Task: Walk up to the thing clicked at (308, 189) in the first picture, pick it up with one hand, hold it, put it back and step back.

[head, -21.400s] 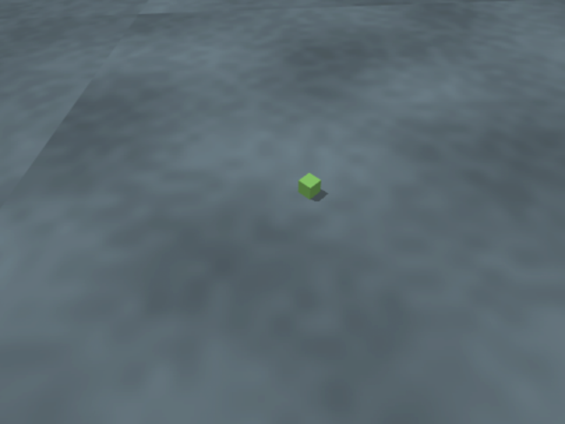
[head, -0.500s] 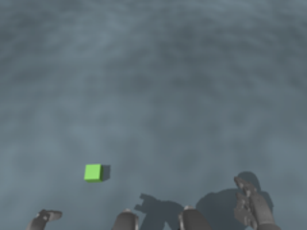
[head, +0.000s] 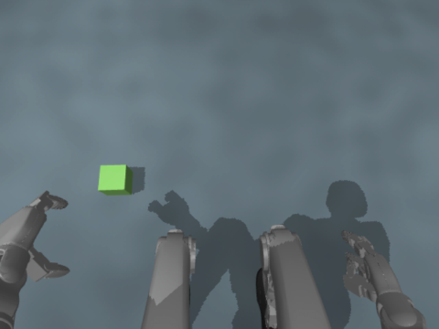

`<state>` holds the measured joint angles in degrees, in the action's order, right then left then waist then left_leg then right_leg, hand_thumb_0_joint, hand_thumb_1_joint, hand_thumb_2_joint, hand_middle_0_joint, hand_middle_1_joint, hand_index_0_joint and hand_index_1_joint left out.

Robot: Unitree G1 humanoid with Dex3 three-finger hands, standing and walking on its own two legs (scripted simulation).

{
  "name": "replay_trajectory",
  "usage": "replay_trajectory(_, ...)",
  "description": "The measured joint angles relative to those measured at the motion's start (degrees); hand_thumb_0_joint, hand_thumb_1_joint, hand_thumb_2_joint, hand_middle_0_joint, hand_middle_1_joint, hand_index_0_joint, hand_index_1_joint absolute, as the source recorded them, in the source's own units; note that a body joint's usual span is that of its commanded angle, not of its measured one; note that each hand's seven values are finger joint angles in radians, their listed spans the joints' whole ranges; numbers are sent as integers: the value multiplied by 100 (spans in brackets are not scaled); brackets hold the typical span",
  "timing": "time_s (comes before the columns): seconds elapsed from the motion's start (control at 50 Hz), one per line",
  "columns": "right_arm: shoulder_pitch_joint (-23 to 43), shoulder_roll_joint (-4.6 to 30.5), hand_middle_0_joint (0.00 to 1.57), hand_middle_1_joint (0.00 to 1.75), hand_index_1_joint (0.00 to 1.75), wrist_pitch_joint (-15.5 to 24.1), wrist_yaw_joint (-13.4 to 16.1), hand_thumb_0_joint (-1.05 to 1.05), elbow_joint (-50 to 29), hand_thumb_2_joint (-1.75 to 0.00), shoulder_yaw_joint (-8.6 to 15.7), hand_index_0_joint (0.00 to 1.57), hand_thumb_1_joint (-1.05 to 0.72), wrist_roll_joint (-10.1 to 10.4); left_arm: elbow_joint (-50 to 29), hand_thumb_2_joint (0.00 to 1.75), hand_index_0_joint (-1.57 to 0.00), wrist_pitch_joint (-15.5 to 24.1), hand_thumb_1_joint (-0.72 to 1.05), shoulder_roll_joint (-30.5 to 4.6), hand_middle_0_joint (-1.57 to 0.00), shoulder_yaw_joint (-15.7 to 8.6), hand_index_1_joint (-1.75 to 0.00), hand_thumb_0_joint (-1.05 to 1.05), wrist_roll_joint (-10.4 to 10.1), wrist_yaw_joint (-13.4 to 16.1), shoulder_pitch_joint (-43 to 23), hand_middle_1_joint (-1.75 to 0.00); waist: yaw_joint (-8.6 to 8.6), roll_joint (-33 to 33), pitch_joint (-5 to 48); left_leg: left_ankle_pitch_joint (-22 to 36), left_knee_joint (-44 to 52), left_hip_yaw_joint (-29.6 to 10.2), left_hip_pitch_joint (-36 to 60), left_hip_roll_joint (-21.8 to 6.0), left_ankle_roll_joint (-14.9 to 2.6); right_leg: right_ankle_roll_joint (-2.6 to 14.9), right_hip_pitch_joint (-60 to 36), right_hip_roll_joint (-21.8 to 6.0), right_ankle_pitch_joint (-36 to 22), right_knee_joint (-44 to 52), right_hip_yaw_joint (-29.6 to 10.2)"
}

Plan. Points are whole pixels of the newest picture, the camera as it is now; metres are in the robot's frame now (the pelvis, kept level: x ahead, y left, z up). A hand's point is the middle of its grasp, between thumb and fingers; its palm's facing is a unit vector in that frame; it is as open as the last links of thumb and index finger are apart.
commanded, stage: rise first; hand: left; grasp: from above
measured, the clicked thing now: (116, 180) +0.48 +0.34 -0.46
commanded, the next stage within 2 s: approach in 1.40 s
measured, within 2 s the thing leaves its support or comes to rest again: neither
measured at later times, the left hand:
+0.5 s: hand (70, 209) +0.36 +0.38 -0.27, palm faces -0.47 -0.15 -0.87, open 13.2 cm
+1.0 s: hand (75, 196) +0.40 +0.39 -0.32, palm faces -0.46 -0.05 -0.89, open 13.2 cm
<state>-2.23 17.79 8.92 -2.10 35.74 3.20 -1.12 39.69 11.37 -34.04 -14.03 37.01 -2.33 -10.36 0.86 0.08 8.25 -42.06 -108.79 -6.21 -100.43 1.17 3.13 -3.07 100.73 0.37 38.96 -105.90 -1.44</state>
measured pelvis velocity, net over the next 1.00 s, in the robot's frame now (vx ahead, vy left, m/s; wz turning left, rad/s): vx -0.03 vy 0.03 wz -0.11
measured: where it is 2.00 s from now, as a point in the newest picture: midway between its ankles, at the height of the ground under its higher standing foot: (222, 322)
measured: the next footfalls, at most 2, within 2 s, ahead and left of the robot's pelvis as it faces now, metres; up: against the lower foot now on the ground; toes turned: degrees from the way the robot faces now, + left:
none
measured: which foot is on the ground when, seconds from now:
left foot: down 0.00-1.00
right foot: down 0.00-1.00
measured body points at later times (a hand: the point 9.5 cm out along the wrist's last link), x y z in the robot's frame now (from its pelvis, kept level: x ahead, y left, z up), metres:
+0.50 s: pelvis -0.05 +0.02 -0.14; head +0.18 +0.08 +0.24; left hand +0.38 +0.38 -0.22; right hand +0.04 -0.27 -0.26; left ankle +0.05 +0.14 -0.46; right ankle +0.07 -0.14 -0.46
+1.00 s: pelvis -0.03 +0.03 -0.17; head +0.20 +0.12 +0.20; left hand +0.42 +0.40 -0.27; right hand +0.06 -0.26 -0.27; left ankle +0.05 +0.14 -0.46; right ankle +0.07 -0.14 -0.46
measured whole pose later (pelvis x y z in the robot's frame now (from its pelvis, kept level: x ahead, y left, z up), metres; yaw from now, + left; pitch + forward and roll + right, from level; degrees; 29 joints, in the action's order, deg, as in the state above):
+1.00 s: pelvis -0.03 +0.03 -0.17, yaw -6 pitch +32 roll -12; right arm -2.7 16.4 -3.9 -9.8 42.5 -2.1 -10.2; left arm 79.5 31.5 -56.6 -15.8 81.4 19.3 -48.1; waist 9.0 -2.9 2.4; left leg -42.2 -141.7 -9.7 -131.3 4.5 0.6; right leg -2.9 127.0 1.6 38.9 -132.9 0.1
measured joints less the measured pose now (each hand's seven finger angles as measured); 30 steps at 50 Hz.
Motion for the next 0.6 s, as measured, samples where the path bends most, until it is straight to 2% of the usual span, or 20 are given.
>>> replay_trajectory(0.14,0,-38,20,30,30,-304,-139,1,309,-91,-96,20,-95,-108,879,86,-24,625,-41,-458,-24,-156,-87,0,954,48,-1132,-87,1,-1,-255,25,-1036,-89,-1121,43,31,-63,1115,85,-93,-952,4)
replay_trajectory(0.3,-235,-84,21,30,30,-653,-284,1,558,-91,-248,20,-93,-253,1709,89,-22,1428,-40,-1100,-22,-329,-88,0,1874,305,-1992,-88,173,-88,-515,161,-1993,-246,-2017,149,40,-123,1918,148,-268,-1750,71)
replay_trajectory(0.46,-320,-60,21,30,30,-894,-419,1,701,-90,-388,20,-91,-417,2396,89,-23,1896,-36,-1553,-23,-344,-86,0,2665,897,-2575,-87,407,-117,-646,256,-2553,-330,-2502,241,-54,-59,2241,170,-321,-2139,131)
replay_trajectory(0.6,-286,-57,21,30,30,-1092,-537,1,725,-90,-438,20,-90,-528,2942,87,-23,1879,-34,-1819,-21,-218,-85,0,3389,1445,-3031,-87,575,-119,-600,222,-2822,-319,-2766,299,-190,27,2359,143,-229,-2304,140)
